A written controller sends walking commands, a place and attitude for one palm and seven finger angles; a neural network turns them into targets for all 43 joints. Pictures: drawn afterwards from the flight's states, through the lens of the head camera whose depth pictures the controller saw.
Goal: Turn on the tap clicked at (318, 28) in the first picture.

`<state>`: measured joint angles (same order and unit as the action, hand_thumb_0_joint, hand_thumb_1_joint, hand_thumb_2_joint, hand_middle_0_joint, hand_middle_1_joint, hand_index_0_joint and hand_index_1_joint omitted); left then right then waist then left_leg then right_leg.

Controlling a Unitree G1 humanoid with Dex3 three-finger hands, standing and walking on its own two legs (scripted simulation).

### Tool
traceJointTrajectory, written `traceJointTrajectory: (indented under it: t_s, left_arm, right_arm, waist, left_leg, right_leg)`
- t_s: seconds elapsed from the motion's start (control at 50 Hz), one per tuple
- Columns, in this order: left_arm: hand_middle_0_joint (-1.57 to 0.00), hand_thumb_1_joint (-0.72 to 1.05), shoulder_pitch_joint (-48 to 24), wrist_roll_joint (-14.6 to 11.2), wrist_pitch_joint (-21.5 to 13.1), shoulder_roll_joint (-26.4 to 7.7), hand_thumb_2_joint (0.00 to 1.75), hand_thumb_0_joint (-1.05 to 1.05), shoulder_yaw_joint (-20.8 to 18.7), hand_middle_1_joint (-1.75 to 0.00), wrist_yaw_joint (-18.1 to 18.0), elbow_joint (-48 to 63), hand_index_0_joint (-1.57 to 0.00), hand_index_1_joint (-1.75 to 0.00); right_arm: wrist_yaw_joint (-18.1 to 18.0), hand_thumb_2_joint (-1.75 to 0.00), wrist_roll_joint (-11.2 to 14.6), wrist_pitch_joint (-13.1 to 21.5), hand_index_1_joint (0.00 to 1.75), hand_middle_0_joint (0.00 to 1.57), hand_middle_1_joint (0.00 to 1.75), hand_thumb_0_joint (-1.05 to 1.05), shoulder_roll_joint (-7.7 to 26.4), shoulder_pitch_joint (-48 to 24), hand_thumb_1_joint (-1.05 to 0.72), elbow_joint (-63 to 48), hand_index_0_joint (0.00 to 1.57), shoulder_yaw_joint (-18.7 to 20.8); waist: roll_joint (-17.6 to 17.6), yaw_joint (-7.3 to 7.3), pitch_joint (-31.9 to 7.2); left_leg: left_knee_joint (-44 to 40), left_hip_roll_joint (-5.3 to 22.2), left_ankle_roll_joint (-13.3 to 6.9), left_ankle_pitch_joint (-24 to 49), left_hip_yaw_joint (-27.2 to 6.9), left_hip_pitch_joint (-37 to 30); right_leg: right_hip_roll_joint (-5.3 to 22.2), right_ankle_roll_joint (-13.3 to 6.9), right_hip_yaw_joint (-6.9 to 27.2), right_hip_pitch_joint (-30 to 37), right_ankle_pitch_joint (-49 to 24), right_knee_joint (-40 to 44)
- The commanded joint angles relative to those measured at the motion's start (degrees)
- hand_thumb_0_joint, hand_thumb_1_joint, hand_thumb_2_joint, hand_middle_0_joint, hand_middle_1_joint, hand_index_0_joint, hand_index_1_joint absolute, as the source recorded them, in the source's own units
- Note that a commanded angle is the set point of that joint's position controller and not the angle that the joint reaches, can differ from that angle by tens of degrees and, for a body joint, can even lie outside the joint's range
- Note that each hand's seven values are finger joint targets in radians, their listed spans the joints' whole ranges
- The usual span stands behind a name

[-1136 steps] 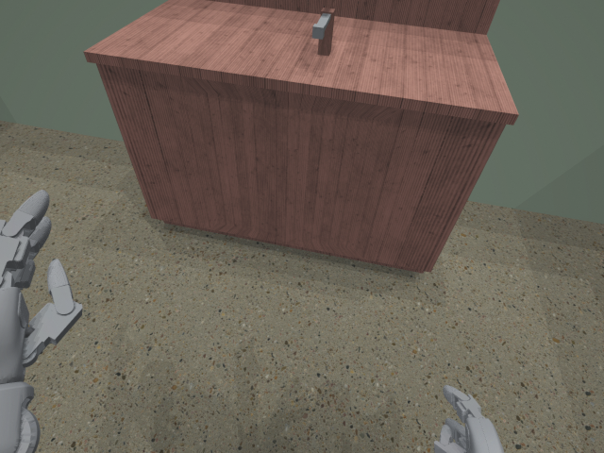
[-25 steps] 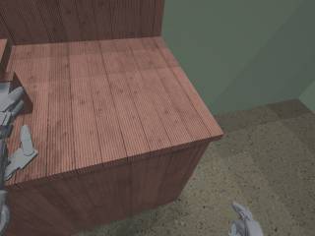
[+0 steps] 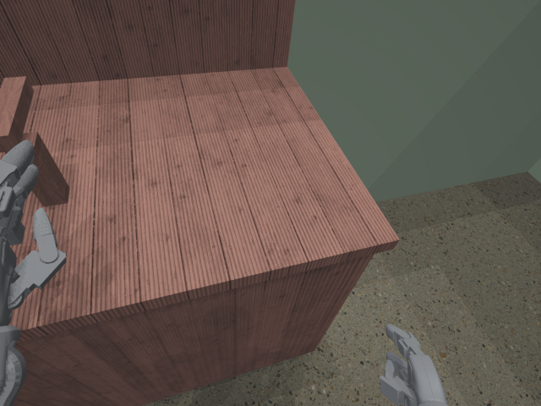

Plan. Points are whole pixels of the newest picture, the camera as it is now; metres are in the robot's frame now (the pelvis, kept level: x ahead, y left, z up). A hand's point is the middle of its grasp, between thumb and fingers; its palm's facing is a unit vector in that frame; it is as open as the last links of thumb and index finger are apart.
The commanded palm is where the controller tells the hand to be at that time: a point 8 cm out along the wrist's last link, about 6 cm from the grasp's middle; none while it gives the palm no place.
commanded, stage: look again from close up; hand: left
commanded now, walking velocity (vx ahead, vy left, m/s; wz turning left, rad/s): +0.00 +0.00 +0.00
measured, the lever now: (3, 231) +0.26 +0.35 +0.14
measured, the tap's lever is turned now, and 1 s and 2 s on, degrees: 0 0 0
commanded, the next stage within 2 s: shuffle to correct the standing spot in 0.18 s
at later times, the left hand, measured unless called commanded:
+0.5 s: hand (57, 280) +0.20 +0.25 +0.15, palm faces +0.38 -0.85 -0.37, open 7.4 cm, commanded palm +0.14 +0.28 +0.18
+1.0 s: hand (30, 351) +0.13 +0.24 +0.16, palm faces +0.35 -0.84 -0.42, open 7.4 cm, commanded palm +0.07 +0.28 +0.18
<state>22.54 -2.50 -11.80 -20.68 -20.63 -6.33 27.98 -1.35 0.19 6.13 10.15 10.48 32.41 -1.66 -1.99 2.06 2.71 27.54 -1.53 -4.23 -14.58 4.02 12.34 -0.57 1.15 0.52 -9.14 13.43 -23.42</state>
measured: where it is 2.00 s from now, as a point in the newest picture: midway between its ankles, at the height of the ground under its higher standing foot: outside the picture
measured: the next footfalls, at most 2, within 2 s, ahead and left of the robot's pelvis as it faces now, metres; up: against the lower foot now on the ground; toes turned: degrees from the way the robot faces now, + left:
right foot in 0.80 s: -0.05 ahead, -0.13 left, +0.00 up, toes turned -2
left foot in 1.08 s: -0.12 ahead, +0.14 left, +0.00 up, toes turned +1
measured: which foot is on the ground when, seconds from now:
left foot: down 0.00-0.86, up 0.88-1.00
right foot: down 0.00-0.64, up 0.66-0.78, down 0.80-1.00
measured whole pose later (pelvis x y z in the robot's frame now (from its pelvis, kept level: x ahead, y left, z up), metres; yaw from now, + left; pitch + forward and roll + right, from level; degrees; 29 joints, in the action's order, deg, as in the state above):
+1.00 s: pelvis -0.10 +0.00 +0.00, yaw -1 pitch +3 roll +2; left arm 27.8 -2.1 -15.9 -20.7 -21.8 -7.7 32.1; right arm -0.8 -0.1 4.8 11.0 9.0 33.8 -1.2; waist -3.7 0.9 5.6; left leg 58.7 -2.9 1.0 -26.4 0.3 29.1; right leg 3.1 0.5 0.9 -18.3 15.6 -31.2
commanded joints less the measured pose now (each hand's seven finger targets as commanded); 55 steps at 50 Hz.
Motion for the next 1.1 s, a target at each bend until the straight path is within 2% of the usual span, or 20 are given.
traceJointTrajectory:
  t_s: [0.0,0.2,0.36,0.5,0.56,0.66,0.72,0.78,0.8,0.82,0.84,0.86,0.88,0.92,0.96,0.98,1.02,1.04,1.06,1.08]
  left_arm:
    - [-0.2,0.9,-2.3,-0.3,-2.5,-7.9,0.9,0.0,-4.6,-0.3,-0.6,8.3,-0.2,-0.3]
    - [-0.2,0.9,-4.2,0.1,-3.3,-8.5,0.9,0.0,-4.6,-0.3,-1.0,9.4,-0.2,-0.3]
    - [-0.2,0.9,-0.7,0.1,-3.5,-10.2,0.9,0.0,-6.6,-0.3,-1.4,9.8,-0.2,-0.3]
    - [-0.2,0.9,0.3,-0.4,-5.1,-10.4,0.9,0.0,-6.6,-0.3,-1.2,13.8,-0.2,-0.3]
    - [-0.2,0.9,1.6,-0.4,-5.8,-11.8,0.9,0.0,-8.3,-0.3,-1.2,16.0,-0.2,-0.3]
    - [-0.2,0.9,2.0,-0.4,-6.6,-12.1,0.9,0.0,-10.2,-0.3,-0.8,16.8,-0.2,-0.3]
    - [-0.2,0.9,-0.5,-0.6,-6.9,-10.5,0.9,0.0,-9.5,-0.3,-0.6,14.9,-0.2,-0.3]
    - [-0.2,0.9,-1.1,-0.6,-6.9,-9.3,0.9,0.0,-8.6,-0.3,-0.5,12.9,-0.2,-0.3]
    - [-0.2,0.9,-1.9,-0.5,-7.3,-10.4,0.9,0.0,-9.4,-0.3,-0.4,13.5,-0.2,-0.3]
    - [-0.2,0.9,-1.9,-0.2,-7.5,-11.0,0.9,0.0,-9.2,-0.3,-0.6,12.5,-0.2,-0.3]
    - [-0.2,0.9,-2.8,-0.3,-7.9,-10.4,0.9,0.0,-7.1,-0.3,-0.6,13.4,-0.2,-0.3]
    - [-0.2,0.9,-1.2,-0.4,-7.8,-11.7,0.9,0.0,-8.3,-0.3,-1.3,14.5,-0.2,-0.3]
    - [-0.2,0.9,1.9,-0.7,-7.5,-9.7,0.9,0.0,-6.7,-0.3,-1.5,14.9,-0.2,-0.3]
    - [-0.2,0.9,6.5,-0.4,-6.0,-9.6,0.9,0.0,-8.5,-0.3,-2.4,11.7,-0.2,-0.3]
    - [-0.2,0.9,5.3,0.4,-5.5,-12.7,0.9,0.0,-10.7,-0.3,-3.7,13.7,-0.2,-0.3]
    - [-0.2,0.9,6.0,0.3,-5.6,-11.7,0.9,0.0,-10.8,-0.3,-4.0,13.4,-0.2,-0.3]
    - [-0.2,0.9,4.0,0.2,-5.2,-11.8,0.9,0.0,-10.8,-0.3,-4.2,16.2,-0.2,-0.3]
    - [-0.2,0.9,2.5,0.0,-5.4,-11.7,0.9,0.0,-10.3,-0.3,-4.2,19.1,-0.2,-0.3]
    - [-0.2,0.9,3.2,-0.5,-5.1,-12.8,0.9,0.0,-10.9,-0.3,-4.5,19.8,-0.2,-0.3]
    - [-0.2,0.9,2.6,-0.6,-5.6,-12.4,0.9,0.0,-10.4,-0.3,-4.3,22.5,-0.2,-0.3]
  right_arm:
    - [-0.5,-0.9,0.6,2.7,0.3,0.2,0.3,0.0,8.3,-3.7,-0.9,-8.9,0.2,3.4]
    - [-1.1,-0.9,0.5,3.2,0.3,0.2,0.3,0.0,8.4,-4.3,-0.9,-9.0,0.2,3.5]
    - [-1.3,-0.9,0.7,3.5,0.3,0.2,0.3,0.0,8.6,-5.1,-0.9,-9.3,0.2,3.5]
    - [-1.1,-0.9,0.4,2.9,0.3,0.2,0.3,0.0,9.0,-4.5,-0.9,-10.4,0.2,4.0]
    - [-1.1,-0.9,0.4,2.8,0.3,0.2,0.3,0.0,9.3,-4.8,-0.9,-10.7,0.2,4.0]
    - [-1.2,-0.9,-0.3,3.6,0.3,0.2,0.3,0.0,9.2,-4.0,-0.9,-10.8,0.2,4.1]
    - [-0.9,-0.9,-0.8,4.1,0.3,0.2,0.3,0.0,9.8,-2.9,-0.9,-9.7,0.2,4.2]
    - [-0.4,-0.9,-0.6,4.3,0.3,0.2,0.3,0.0,9.8,-3.8,-0.9,-8.9,0.2,3.7]
    - [-0.2,-0.9,-0.4,4.5,0.3,0.2,0.3,0.0,9.4,-4.5,-0.9,-8.8,0.2,3.6]
    - [0.2,-0.9,-0.1,3.8,0.3,0.2,0.3,0.0,8.7,-4.2,-0.9,-8.4,0.2,3.5]
    - [0.4,-0.9,0.5,3.8,0.3,0.2,0.3,0.0,8.3,-3.5,-0.9,-9.2,0.2,4.4]
    - [0.6,-0.9,0.5,4.1,0.3,0.2,0.3,0.0,9.6,-4.1,-0.9,-9.2,0.2,5.5]
    - [0.6,-0.9,0.3,3.9,0.3,0.2,0.3,0.0,8.7,-4.6,-0.9,-8.4,0.2,4.8]
    - [0.3,-0.9,0.1,2.2,0.3,0.2,0.3,0.0,6.0,-6.1,-0.9,-8.3,0.2,2.5]
    - [-0.2,-0.9,0.4,1.3,0.3,0.2,0.3,0.0,5.8,-7.2,-0.9,-8.4,0.2,2.2]
    - [-0.8,-0.9,0.3,1.3,0.3,0.2,0.3,0.0,5.3,-6.2,-0.9,-8.3,0.2,2.5]
    - [-1.5,-0.9,0.0,2.2,0.3,0.2,0.3,0.0,5.7,-4.6,-0.9,-7.6,0.2,3.7]
    - [-2.1,-0.9,0.0,2.8,0.3,0.2,0.3,0.0,6.2,-4.5,-0.9,-7.6,0.2,4.5]
    - [-2.7,-0.9,0.5,3.7,0.3,0.2,0.3,0.0,6.9,-4.4,-0.9,-7.9,0.2,5.3]
    - [-2.4,-0.9,0.4,4.2,0.3,0.2,0.3,0.0,8.1,-3.4,-0.9,-8.1,0.2,6.0]
  waist:
    - [4.8,-0.82,-8.3]
    - [5.5,-0.75,-6.7]
    - [5.6,-0.19,-6.1]
    - [5.3,-0.25,-10.7]
    - [7.7,-0.31,-11.3]
    - [13.3,-0.41,-9.9]
    - [10.5,-0.97,-6.8]
    - [6.4,-0.25,-7.9]
    - [3.4,-0.18,-8.1]
    - [-3.9,-0.57,-9.3]
    - [-14.7,-1.42,-9.7]
    - [-16.4,-0.31,-9.3]
    - [-12.3,-0.49,-9.4]
    - [-4.6,-1.04,-10.5]
    - [-2.3,-1.11,-12.3]
    - [-4.2,-1.13,-13.2]
    - [-4.3,-2.03,-14.3]
    - [-0.3,-1.9,-14.4]
    - [3.2,-1.93,-13.2]
    - [10.3,-1.8,-13.3]
  left_leg:
    - [-6.7,6.6,3.7,11.3,-6.6,-1.0]
    - [-9.5,5.9,2.7,0.8,-7.6,1.4]
    - [-6.5,5.9,3.0,9.9,-6.6,1.6]
    - [-2.8,6.9,2.5,17.7,-7.1,1.2]
    - [-2.9,8.5,2.0,18.7,-7.8,2.2]
    - [-8.0,15.6,-2.3,12.5,-11.7,9.7]
    - [-8.2,16.6,-4.1,4.9,-13.8,15.4]
    - [-2.8,13.8,-2.0,1.6,-13.3,12.6]
    - [1.9,11.2,-0.8,-2.0,-12.0,12.1]
    - [11.0,5.9,1.6,-3.7,-7.5,12.1]
    - [26.8,-1.9,5.1,-10.2,-3.0,14.4]
    - [39.6,-3.0,6.1,-17.3,-6.6,16.2]
    - [43.5,-0.3,6.0,-16.5,-10.9,18.8]
    - [37.8,2.4,6.4,-13.2,-10.2,20.7]
    - [21.1,2.8,5.2,-13.0,-6.3,15.2]
    - [13.5,1.6,4.7,-10.3,-3.4,12.1]
    - [-2.0,-1.1,4.4,3.0,1.2,1.6]
    - [-6.9,0.2,4.2,10.8,2.2,-3.9]
    - [-9.1,5.5,2.8,20.7,-0.8,-9.4]
    - [-7.0,12.2,-0.2,37.1,-7.8,-16.8]
  right_leg:
    - [2.5,-2.0,1.5,3.3,-12.6,2.0]
    - [2.4,-2.1,1.8,3.6,-7.5,3.3]
    - [3.5,-2.1,2.5,2.3,-14.4,2.4]
    - [4.7,-2.5,2.8,2.5,-19.2,-2.1]
    - [4.4,-2.6,2.2,0.8,-16.0,-6.0]
    - [1.6,-1.6,-0.6,-0.7,6.0,-20.1]
    - [1.7,-1.6,-0.4,0.2,9.0,-19.7]
    - [3.3,-2.4,-1.0,0.9,1.7,-6.9]
    - [5.8,-3.5,0.7,1.4,-5.4,-1.2]
    - [11.9,-6.3,7.6,0.4,-15.7,3.3]
    - [23.9,-12.2,23.5,-2.7,-22.1,7.1]
    - [28.1,-15.4,25.7,-5.6,-31.1,6.4]
    - [28.0,-16.5,20.4,-4.1,-31.6,2.9]
    - [21.8,-14.0,13.7,1.4,-33.8,-2.5]
    - [18.4,-9.6,8.8,4.3,-36.8,-5.1]
    - [16.6,-8.6,6.7,5.2,-36.3,-6.1]
    - [13.2,-5.9,4.1,3.3,-30.4,-8.5]
    - [9.9,-4.3,1.8,2.3,-27.4,-11.6]
    - [6.6,-2.8,-0.2,-1.4,-20.7,-17.1]
    - [3.6,-1.3,-2.5,-10.9,-3.9,-23.6]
